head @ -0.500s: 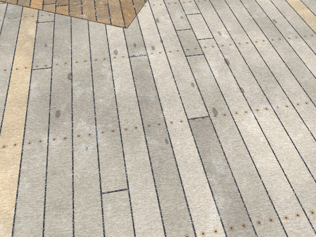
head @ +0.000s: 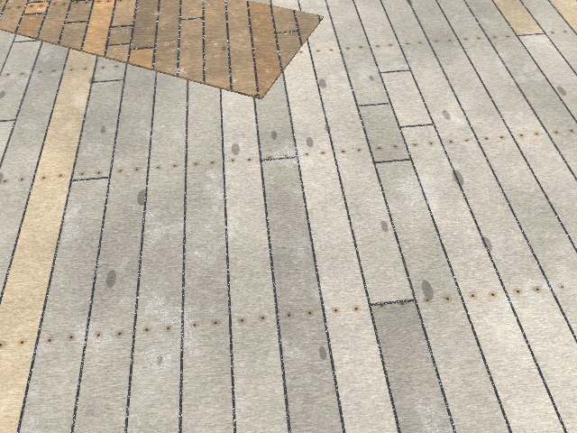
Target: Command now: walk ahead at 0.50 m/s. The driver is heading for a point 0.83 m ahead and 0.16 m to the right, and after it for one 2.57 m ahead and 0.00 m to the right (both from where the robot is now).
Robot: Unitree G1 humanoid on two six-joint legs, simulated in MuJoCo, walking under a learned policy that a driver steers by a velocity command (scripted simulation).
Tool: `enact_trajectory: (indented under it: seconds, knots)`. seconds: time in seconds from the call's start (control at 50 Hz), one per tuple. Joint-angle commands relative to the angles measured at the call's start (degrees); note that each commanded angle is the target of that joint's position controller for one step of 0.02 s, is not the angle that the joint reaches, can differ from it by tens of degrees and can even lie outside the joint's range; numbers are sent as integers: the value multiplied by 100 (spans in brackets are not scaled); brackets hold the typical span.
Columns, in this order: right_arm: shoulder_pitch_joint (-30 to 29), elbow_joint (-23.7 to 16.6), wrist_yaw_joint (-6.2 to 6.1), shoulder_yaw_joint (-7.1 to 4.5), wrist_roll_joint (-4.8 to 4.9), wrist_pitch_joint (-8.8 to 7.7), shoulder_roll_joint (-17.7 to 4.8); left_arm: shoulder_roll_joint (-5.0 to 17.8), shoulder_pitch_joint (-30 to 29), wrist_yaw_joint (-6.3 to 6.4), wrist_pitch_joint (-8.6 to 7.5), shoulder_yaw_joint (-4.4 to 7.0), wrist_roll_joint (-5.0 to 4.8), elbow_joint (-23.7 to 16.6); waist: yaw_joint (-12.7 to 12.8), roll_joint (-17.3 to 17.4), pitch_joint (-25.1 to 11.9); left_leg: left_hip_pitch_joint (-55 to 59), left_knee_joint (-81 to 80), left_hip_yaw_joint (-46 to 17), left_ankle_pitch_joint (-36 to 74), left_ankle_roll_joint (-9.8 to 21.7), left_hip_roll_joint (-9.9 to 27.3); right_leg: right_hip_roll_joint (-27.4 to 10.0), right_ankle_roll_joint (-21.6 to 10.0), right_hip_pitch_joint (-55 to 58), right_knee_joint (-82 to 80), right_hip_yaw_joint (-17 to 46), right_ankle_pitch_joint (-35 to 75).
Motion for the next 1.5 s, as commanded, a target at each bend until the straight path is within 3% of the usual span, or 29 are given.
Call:
enact_trajectory:
  seconds: [0.02,0.16,0.22,0.24,0.26,0.28,0.3,0.34,0.42,0.5,0.7,0.74,0.78,0.8,0.82,0.84,0.88,0.92,1.02,1.2,1.24,1.3,1.32,1.34,1.36,1.38,1.4,1.44,1.5]
  knots:
    - [-597,-429,22,33,41,-55,-109,687,134,6,-54,84,44,-232,41,-480,334,-105,-821,246,588,-46,-64,-1480,-613,-67,-684,931,1573]
    - [-1068,-703,-8,-27,52,-147,-287,814,395,104,35,96,131,3,73,-617,439,255,-1728,393,-89,293,-341,-1814,-556,883,-9,808,2885]
    - [556,-166,-147,-149,-22,-282,-483,836,190,101,52,80,26,-6,-637,-430,-416,2600,-2311,579,-151,632,-751,-1463,-321,404,1872,415,4088]
    - [1582,41,-214,-276,-162,-344,-922,622,182,73,40,2,-72,-200,-964,45,-1142,4289,-2335,-641,-519,1013,289,-1152,-144,-945,3445,187,2690]
    - [2118,132,-196,-422,-174,-302,-1468,258,675,42,41,-69,-219,-295,-922,1350,-1871,5561,-3010,-3238,-895,1758,1839,-122,114,-2732,5581,-122,-1120]
    - [1701,115,-160,-360,49,-213,-1173,795,250,61,53,97,-34,-276,-776,650,-1597,5174,-3312,-3499,-1007,1650,1638,-239,21,-3258,6143,711,-1712]
    - [1241,66,-133,-259,94,-234,-864,773,-275,43,15,124,31,-442,-588,253,-648,4295,-3254,-2488,-77,1353,1377,-554,-43,-3356,5983,882,-1211]
    - [675,35,-171,-102,147,-274,-325,586,-544,5,60,110,57,-485,-273,-19,-187,3287,-3772,-1602,-249,1038,859,-888,12,-3106,5445,744,-598]
    - [1045,317,-190,-78,170,-406,-387,308,-475,-83,304,94,171,-515,37,56,-42,2652,-4058,-984,484,1066,668,-990,212,-2754,4956,627,-405]
    - [1410,441,-187,-66,158,-425,-472,410,-1561,-119,358,90,145,-947,-125,39,366,2683,-4407,-726,347,1104,585,-1163,433,-3393,3904,495,351]
    - [2161,706,-234,-103,40,-346,-639,463,-2856,-159,291,38,86,-1406,-472,191,490,4068,-3926,-300,1707,1000,751,-850,166,-3295,2047,186,494]
    - [1971,700,-256,-126,28,-331,-700,533,-2498,-130,233,83,85,-1329,-244,199,319,4129,-3370,-124,2805,870,744,-627,-28,-2626,1768,50,74]
    - [1861,707,-248,-104,54,-307,-643,746,-867,-26,96,224,133,-809,439,-30,-557,3539,-1458,233,3483,613,362,-366,-302,-442,1305,-42,281]
    - [1892,475,-215,-23,179,-322,-402,1275,196,48,47,369,280,-601,720,-686,-1359,2075,386,572,1772,384,-23,-1658,-744,1261,1186,1530,-281]
    - [2353,416,-159,-1,270,-338,-125,1728,446,19,103,480,233,-508,504,-1791,-1880,357,2174,495,-2352,207,-1069,-2907,-1463,2269,388,4183,-363]
    - [1826,382,-170,-134,120,-320,-597,1446,-122,-21,175,418,41,-578,342,-914,-1382,-177,2584,-226,-2128,316,-683,-2556,-1292,1833,254,4059,-638]
    - [1103,162,-127,-128,79,-400,-465,838,-915,-62,154,246,14,-722,49,-344,-331,-166,2079,-193,-1143,320,-225,-2095,-998,474,56,2790,342]
    - [1217,137,-87,-107,-57,-270,-274,609,-1020,-25,120,164,-34,-639,-287,-558,-175,421,1543,-170,-954,153,-63,-1729,-845,-350,-203,2222,791]
    - [462,-259,-52,-90,-66,-52,-269,1001,-563,33,60,237,-56,-573,-303,-591,82,221,517,-5,-473,-258,-38,-1498,-993,-806,-512,1935,921]
    - [-1371,-1051,-45,-23,65,-106,-407,972,255,43,135,268,16,-582,312,-597,194,-40,-1262,-10,419,-397,-321,-1350,-798,58,-50,2080,1659]
    - [-1334,-1147,-48,-35,86,-166,-493,1054,186,90,168,303,43,-639,232,-620,188,238,-1570,-68,230,-308,-426,-1350,-656,198,321,2147,2316]
    - [26,-812,-184,-131,62,-339,-733,1201,-229,102,191,379,-19,-798,-366,-526,-348,2207,-2506,39,449,-65,-728,-885,-172,-171,1822,1974,3531]
    - [806,-697,-248,-218,-53,-442,-1051,1024,-328,81,157,345,-116,-945,-657,-192,-954,3543,-2506,-480,1086,139,0,-505,3,-886,3035,1770,2573]
    - [1314,-754,-272,-294,-169,-441,-1546,460,230,144,170,239,-195,-1133,-458,940,-1876,5128,-1963,-1955,3416,442,1896,105,123,-2128,4680,1147,-1662]
    - [1123,-830,-245,-356,3,-287,-1654,776,703,225,269,309,-219,-1146,-310,1582,-2518,5183,-2339,-3372,3605,1104,2400,283,148,-2762,5753,928,-2729]
    - [679,-990,-246,-223,44,-206,-1056,978,506,234,388,358,-77,-969,-133,516,-1795,4374,-2532,-2729,2988,1038,2039,-149,174,-2894,6047,1070,-2208]
    - [351,-1025,-266,-88,70,-187,-634,951,14,153,440,367,7,-1041,-142,199,-1082,3665,-2651,-1864,2905,879,1620,-291,256,-2904,5866,965,-1825]
    - [293,-957,-326,-17,59,-176,-515,794,-353,15,578,369,89,-1167,-52,459,-571,2888,-2935,-885,3152,720,1144,-535,423,-2735,5542,899,-1428]
    - [330,-934,-305,-66,67,-230,-701,730,-323,-67,759,352,80,-1249,96,550,-708,2622,-3050,-363,3448,887,1109,-421,536,-2546,5518,759,-1162]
